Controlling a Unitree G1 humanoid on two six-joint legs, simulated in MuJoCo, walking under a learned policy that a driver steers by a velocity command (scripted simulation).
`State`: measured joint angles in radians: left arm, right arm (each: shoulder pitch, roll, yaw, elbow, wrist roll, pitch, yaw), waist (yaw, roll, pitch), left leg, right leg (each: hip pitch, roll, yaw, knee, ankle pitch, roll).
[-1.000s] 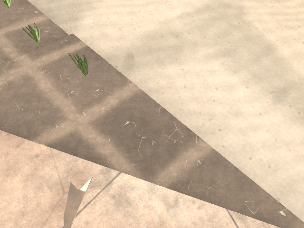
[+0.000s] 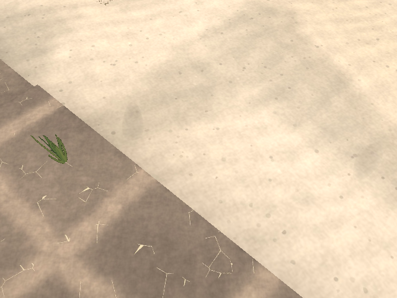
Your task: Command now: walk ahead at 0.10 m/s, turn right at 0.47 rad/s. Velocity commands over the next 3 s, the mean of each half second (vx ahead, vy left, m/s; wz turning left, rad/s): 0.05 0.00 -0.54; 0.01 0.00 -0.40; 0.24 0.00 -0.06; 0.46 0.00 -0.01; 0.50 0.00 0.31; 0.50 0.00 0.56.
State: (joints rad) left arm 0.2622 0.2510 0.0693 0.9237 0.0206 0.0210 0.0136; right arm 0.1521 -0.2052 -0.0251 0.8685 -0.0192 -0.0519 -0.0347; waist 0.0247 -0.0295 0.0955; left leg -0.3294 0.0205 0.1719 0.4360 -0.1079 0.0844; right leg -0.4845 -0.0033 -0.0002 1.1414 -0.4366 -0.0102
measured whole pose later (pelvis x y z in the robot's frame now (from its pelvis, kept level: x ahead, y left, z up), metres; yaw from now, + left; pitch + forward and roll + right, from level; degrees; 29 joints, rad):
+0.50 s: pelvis -0.01 -0.03 +0.01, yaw -17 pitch +1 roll +2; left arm 0.25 0.27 0.06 0.74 0.01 0.04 0.01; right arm 0.17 -0.29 -0.07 0.80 -0.02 0.06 -0.02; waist 0.01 0.04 0.03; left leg -0.52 0.00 -0.01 1.00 -0.34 -0.04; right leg -0.26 0.06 0.06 0.42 -0.18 -0.08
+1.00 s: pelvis -0.02 +0.01 +0.01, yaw -29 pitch +0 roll -1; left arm 0.21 0.29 0.06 0.74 0.01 0.08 -0.01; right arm 0.19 -0.23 -0.01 0.72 -0.02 0.01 -0.02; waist -0.01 -0.04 0.04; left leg -0.21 -0.02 0.00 0.43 -0.21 0.05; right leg -0.32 0.08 0.11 0.78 -0.44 0.04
